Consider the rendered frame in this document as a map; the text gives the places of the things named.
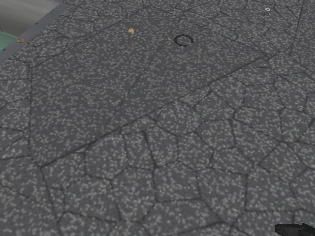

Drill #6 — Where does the robot right hand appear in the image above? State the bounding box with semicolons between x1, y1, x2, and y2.
275;223;315;236

